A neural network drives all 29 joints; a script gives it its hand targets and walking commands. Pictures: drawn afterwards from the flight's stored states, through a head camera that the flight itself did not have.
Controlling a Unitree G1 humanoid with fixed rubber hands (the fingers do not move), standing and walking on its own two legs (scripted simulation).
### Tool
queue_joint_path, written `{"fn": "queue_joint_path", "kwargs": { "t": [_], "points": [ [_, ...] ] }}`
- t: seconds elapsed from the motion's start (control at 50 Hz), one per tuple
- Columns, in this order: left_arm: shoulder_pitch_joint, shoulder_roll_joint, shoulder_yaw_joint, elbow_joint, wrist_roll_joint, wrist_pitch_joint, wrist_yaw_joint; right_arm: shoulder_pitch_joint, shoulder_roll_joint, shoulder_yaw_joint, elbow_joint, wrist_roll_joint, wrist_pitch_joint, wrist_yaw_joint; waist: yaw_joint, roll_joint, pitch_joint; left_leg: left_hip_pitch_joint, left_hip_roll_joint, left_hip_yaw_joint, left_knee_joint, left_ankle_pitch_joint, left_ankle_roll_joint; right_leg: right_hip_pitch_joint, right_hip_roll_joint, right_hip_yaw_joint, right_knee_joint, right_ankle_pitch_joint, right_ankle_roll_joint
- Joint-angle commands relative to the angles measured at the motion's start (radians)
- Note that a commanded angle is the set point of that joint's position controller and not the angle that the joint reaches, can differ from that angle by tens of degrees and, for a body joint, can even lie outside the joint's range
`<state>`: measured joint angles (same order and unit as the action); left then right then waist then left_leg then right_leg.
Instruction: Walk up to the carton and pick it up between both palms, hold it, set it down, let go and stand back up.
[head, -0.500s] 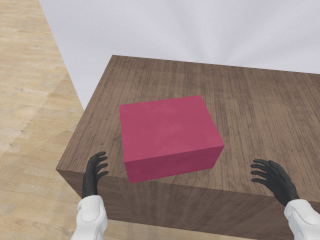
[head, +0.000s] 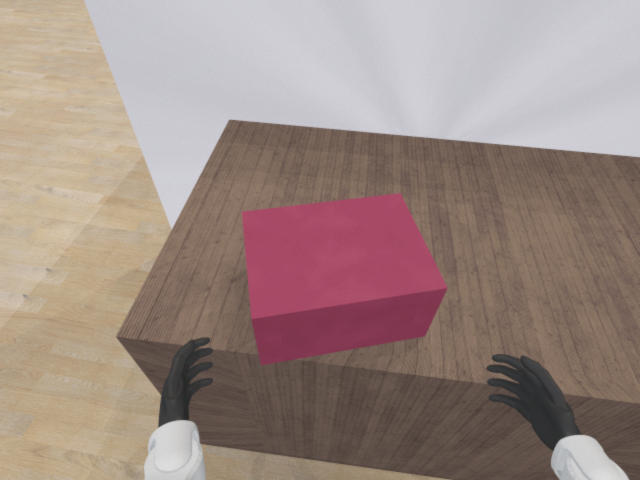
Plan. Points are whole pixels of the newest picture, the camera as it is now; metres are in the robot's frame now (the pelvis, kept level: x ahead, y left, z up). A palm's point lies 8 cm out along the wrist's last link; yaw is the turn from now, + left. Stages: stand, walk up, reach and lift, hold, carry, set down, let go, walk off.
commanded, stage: set down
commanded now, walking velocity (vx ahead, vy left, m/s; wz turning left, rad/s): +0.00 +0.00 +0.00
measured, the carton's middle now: (334, 274) +0.43 -0.02 -0.04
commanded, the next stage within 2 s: let go in 0.90 s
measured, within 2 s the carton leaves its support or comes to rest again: neither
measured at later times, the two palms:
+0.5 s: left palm (149, 426) +0.19 +0.22 -0.05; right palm (519, 432) +0.19 -0.25 -0.05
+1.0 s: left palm (132, 441) +0.17 +0.24 -0.06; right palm (492, 453) +0.17 -0.21 -0.06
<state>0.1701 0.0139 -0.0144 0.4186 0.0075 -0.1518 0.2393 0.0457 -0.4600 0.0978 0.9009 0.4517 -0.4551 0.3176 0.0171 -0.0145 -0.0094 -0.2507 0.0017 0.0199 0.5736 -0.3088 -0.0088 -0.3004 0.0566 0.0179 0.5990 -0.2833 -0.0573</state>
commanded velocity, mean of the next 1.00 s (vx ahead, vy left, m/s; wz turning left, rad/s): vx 0.00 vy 0.00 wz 0.00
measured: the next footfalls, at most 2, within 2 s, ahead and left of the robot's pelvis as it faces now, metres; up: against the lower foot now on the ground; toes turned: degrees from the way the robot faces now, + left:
none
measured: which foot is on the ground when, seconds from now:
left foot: down 0.00-1.00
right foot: down 0.00-1.00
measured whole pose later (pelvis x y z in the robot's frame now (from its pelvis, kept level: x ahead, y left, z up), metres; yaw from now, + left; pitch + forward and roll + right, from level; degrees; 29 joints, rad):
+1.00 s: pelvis +0.02 +0.01 +0.02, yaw +0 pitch -5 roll +0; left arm 0.18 0.19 0.02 0.57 0.01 0.08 0.03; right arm 0.18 -0.20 0.00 0.74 0.02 -0.22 0.03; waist -0.01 -0.01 0.08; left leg -0.04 0.00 0.01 0.38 -0.25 0.00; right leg -0.08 0.05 0.01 0.38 -0.21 -0.04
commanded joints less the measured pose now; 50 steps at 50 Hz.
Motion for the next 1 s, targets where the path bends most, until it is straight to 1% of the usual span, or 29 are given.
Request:
{"fn": "queue_joint_path", "kwargs": {
  "t": [0.0, 0.12, 0.18, 0.26, 0.36, 0.46, 0.62, 0.7, 0.82, 0.92, 0.98],
  "points": [
    [-0.097, 0.047, 0.011, -0.107, 0.004, -0.005, -0.014, -0.112, -0.179, -0.065, -0.084, -0.03, -0.003, -0.021, 0.005, -0.098, -0.058, 0.014, 0.005, -0.029, -0.09, 0.039, -0.005, 0.032, -0.089, 0.125, -0.202, 0.025, -0.01],
    [-0.086, 0.074, 0.023, -0.092, 0.006, 0.023, -0.039, -0.073, -0.147, -0.089, -0.098, -0.087, 0.03, -0.054, -0.005, -0.072, -0.046, 0.076, 0.005, -0.031, -0.122, 0.09, -0.017, 0.047, -0.083, 0.086, -0.227, 0.087, -0.006],
    [-0.066, 0.083, 0.028, -0.083, 0.01, 0.032, -0.055, -0.043, -0.131, -0.096, -0.111, -0.116, 0.043, -0.072, -0.012, -0.058, -0.044, 0.11, 0.005, -0.032, -0.143, 0.134, -0.024, 0.064, -0.078, 0.067, -0.242, 0.145, -0.004],
    [-0.03, 0.095, 0.033, -0.074, 0.013, 0.036, -0.078, -0.009, -0.107, -0.097, -0.128, -0.149, 0.056, -0.093, -0.012, -0.04, -0.04, 0.144, 0.004, -0.032, -0.169, 0.197, -0.031, 0.083, -0.068, 0.043, -0.252, 0.217, -0.001],
    [-0.001, 0.115, 0.043, -0.061, 0.015, 0.037, -0.102, 0.024, -0.071, -0.097, -0.155, -0.187, 0.067, -0.12, -0.009, -0.029, -0.043, 0.167, 0.004, -0.03, -0.188, 0.252, -0.034, 0.11, -0.055, 0.024, -0.26, 0.27, 0.002],
    [0.023, 0.127, 0.047, -0.042, 0.016, 0.043, -0.119, 0.052, -0.036, -0.1, -0.182, -0.223, 0.078, -0.147, -0.006, -0.017, -0.044, 0.175, 0.005, -0.028, -0.197, 0.292, -0.037, 0.139, -0.046, 0.013, -0.264, 0.306, 0.006],
    [0.031, 0.165, 0.047, -0.023, 0.014, 0.091, -0.146, 0.091, 0.027, -0.107, -0.22, -0.29, 0.12, -0.195, -0.011, -0.007, -0.039, 0.192, 0.002, -0.022, -0.211, 0.327, -0.038, 0.191, -0.044, 0.014, -0.274, 0.366, 0.014],
    [0.015, 0.196, 0.046, -0.012, 0.009, 0.122, -0.161, 0.1, 0.063, -0.111, -0.227, -0.325, 0.147, -0.224, -0.015, -0.006, -0.019, 0.2, -0.001, -0.017, -0.219, 0.314, -0.035, 0.204, -0.05, 0.019, -0.281, 0.365, 0.02],
    [-0.02, 0.237, 0.05, 0.015, 0.003, 0.176, -0.189, 0.099, 0.118, -0.12, -0.241, -0.382, 0.19, -0.264, -0.02, -0.004, 0.023, 0.212, -0.005, -0.005, -0.23, 0.271, -0.024, 0.192, -0.057, 0.021, -0.298, 0.303, 0.028],
    [-0.047, 0.257, 0.053, 0.047, 0.002, 0.215, -0.21, 0.091, 0.15, -0.131, -0.241, -0.427, 0.217, -0.289, -0.026, 0.001, 0.046, 0.219, -0.002, 0.004, -0.236, 0.251, -0.018, 0.18, -0.058, 0.017, -0.306, 0.25, 0.032],
    [-0.061, 0.266, 0.057, 0.053, 0.004, 0.231, -0.216, 0.083, 0.162, -0.14, -0.246, -0.448, 0.226, -0.298, -0.025, 0.005, 0.045, 0.219, 0.001, 0.008, -0.238, 0.246, -0.016, 0.18, -0.056, 0.012, -0.305, 0.225, 0.032]
  ]
}}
